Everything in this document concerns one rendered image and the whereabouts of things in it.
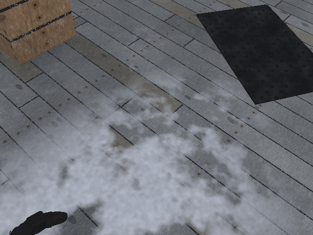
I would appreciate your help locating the robot left hand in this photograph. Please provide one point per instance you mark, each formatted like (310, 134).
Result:
(39, 221)

